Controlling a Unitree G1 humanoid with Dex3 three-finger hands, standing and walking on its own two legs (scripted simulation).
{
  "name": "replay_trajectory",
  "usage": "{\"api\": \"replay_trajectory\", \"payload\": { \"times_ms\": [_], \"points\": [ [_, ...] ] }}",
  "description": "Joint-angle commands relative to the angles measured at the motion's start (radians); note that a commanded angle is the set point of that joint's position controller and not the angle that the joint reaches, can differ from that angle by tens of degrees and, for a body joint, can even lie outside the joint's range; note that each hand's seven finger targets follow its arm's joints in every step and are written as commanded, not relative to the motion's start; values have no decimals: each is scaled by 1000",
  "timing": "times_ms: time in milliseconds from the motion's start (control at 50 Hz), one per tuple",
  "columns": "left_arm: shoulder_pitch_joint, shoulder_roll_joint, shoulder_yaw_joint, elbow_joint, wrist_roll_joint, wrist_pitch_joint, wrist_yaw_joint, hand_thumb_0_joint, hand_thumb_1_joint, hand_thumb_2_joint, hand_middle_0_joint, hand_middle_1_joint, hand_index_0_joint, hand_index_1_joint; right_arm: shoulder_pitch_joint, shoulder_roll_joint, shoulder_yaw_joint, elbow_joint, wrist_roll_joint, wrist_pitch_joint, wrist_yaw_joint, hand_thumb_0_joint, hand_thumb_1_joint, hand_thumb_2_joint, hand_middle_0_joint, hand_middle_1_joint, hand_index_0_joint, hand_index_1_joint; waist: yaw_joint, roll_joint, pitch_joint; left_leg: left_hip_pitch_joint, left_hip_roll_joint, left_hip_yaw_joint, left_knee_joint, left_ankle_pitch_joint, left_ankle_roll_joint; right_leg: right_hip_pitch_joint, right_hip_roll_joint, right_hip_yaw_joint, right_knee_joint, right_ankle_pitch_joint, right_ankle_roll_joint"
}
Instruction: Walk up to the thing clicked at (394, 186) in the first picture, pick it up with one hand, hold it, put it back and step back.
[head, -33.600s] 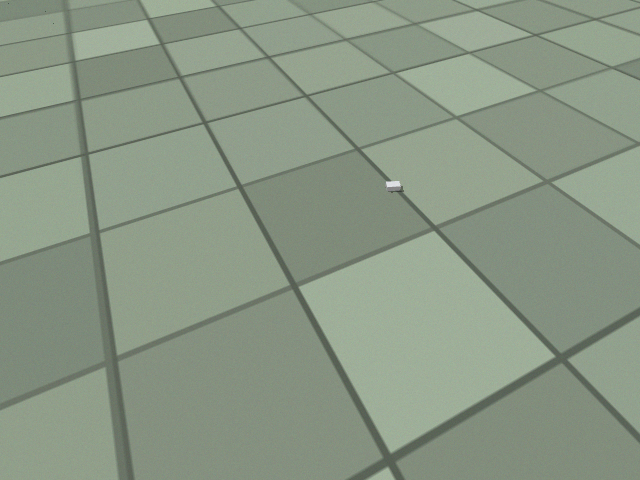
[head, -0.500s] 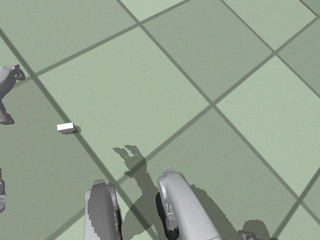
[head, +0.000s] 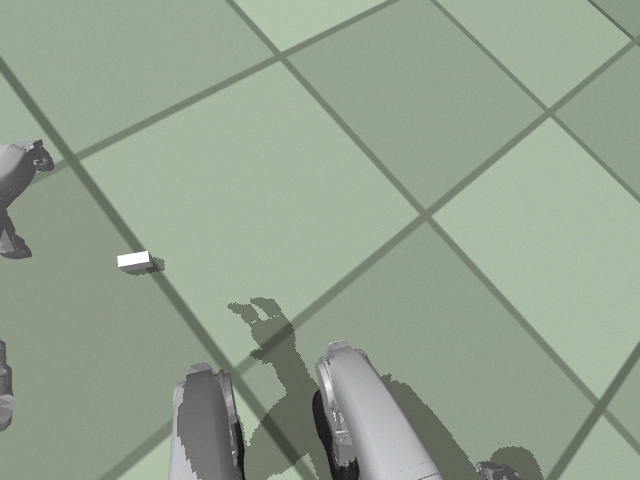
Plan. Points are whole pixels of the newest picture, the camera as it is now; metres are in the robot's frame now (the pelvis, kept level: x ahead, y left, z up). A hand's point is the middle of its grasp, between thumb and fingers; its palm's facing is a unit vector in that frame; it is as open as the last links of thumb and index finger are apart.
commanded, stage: approach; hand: left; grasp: from above
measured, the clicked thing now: (135, 261) +0.56 +0.28 -0.54
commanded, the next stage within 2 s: rest palm in 0.90 s
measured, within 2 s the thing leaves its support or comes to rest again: neither
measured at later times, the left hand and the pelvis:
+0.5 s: hand (90, 245) +0.51 +0.29 -0.27, palm faces -0.46 -0.01 -0.89, open 12.2 cm; pelvis -0.02 +0.00 -0.13, yaw -3 degrees
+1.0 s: hand (135, 260) +0.53 +0.26 -0.44, palm faces -0.47 -0.04 -0.88, open 12.2 cm; pelvis -0.02 -0.01 -0.23, yaw -8 degrees
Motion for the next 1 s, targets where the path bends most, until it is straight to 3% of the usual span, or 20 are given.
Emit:
{"api": "replay_trajectory", "payload": {
  "times_ms": [0, 80, 180, 320, 360, 400, 500, 620, 660, 700, 800, 900, 980],
  "points": [
    [-417, 285, 61, -184, -6, 1, 57, 0, -247, 720, -365, -732, -354, -744, 182, -213, -80, -14, -1, -8, -14, 0, -918, -908, 199, 300, 199, 301, -9, 255, -587, 562, 1, -31, -196, 231, -4, 155, 16, -23, -147, 182, -75],
    [-399, 213, 17, -75, 4, 12, 70, 0, -251, 723, -350, -768, -346, -772, 180, -214, -73, 1, -8, -12, -9, 0, -918, -908, 199, 300, 199, 300, -41, 235, -500, 501, 5, -56, -166, 226, -7, 51, 17, -35, -100, 166, -76],
    [-421, 205, -3, 23, 38, 0, 82, 0, -219, 690, -359, -791, -368, -782, 182, -218, -62, 6, -21, -18, 6, 0, -919, -907, 199, 300, 199, 300, -64, 204, -473, 340, -6, -24, -58, 201, 5, -6, 20, -35, -27, 168, -77],
    [-533, 318, 43, 70, 101, -37, 148, 0, -218, 683, -352, -833, -372, -813, 178, -243, -48, 9, -50, -34, 35, 0, -924, -907, 198, 300, 199, 300, -76, 285, -569, 258, -11, -26, 98, 214, -5, -134, 11, -42, 146, 185, -74],
    [-567, 325, 44, 53, 115, -43, 166, 0, -237, 695, -359, -827, -373, -814, 182, -245, -42, 12, -57, -38, 40, 0, -929, -909, 198, 300, 199, 300, -84, 309, -611, 249, -14, -22, 142, 206, -5, -155, 13, -48, 185, 184, -73],
    [-584, 383, 74, 71, 125, -41, 185, 0, -244, 699, -355, -825, -369, -813, 177, -260, -39, 9, -60, -42, 44, 0, -929, -909, 198, 300, 199, 300, -87, 323, -624, 223, -13, -30, 177, 179, -8, -194, 6, -55, 227, 163, -70],
    [-639, 408, 81, 74, 138, -28, 221, 0, -276, 732, -366, -779, -363, -784, 178, -279, -12, 8, -79, -51, 53, 0, -929, -908, 198, 300, 198, 300, -127, 405, -656, 209, -10, -45, 279, 181, -13, -272, 3, -83, 331, 164, -69],
    [-649, 483, 84, 127, 146, -12, 245, 0, -277, 731, -365, -767, -362, -770, 154, -304, 35, -1, -90, -64, 54, 0, -928, -906, 199, 300, 199, 300, -155, 410, -575, 45, -10, -39, 384, 66, -7, -314, 6, -105, 405, 94, -66],
    [-636, 491, 78, 138, 138, -9, 251, 0, -279, 731, -365, -758, -362, -762, 149, -311, 49, -6, -94, -68, 54, 0, -926, -905, 199, 300, 199, 300, -165, 389, -585, 25, -6, -41, 421, 79, -5, -304, 13, -114, 428, 109, -64],
    [-635, 474, 62, 154, 130, -8, 252, 0, -284, 731, -345, -789, -350, -785, 159, -313, 68, -5, -104, -74, 56, 0, -927, -905, 199, 300, 199, 300, -194, 413, -552, 12, -3, -44, 442, 102, -8, -299, 14, -124, 447, 129, -61],
    [-613, 521, 36, 219, 123, -25, 280, 0, -238, 692, -388, -741, -392, -737, 133, -342, 119, -4, -117, -82, 48, 0, -925, -903, 199, 300, 199, 300, -221, 373, -494, -70, 4, -53, 516, 92, -1, -286, 30, -147, 481, 135, -54],
    [-597, 599, 49, 254, 124, -34, 339, 0, -203, 660, -412, -717, -419, -709, 113, -367, 175, -16, -136, -90, 43, 0, -926, -903, 199, 300, 199, 300, -234, 412, -482, -47, 17, -70, 566, 210, -1, -232, 46, -164, 522, 245, -47],
    [-595, 659, 72, 249, 137, -23, 383, 0, -182, 635, -433, -693, -440, -686, 85, -383, 196, -31, -148, -101, 37, 0, -929, -905, 199, 300, 199, 300, -234, 460, -446, -52, 25, -80, 575, 213, -7, -245, 50, -177, 544, 243, -52]
  ]
}}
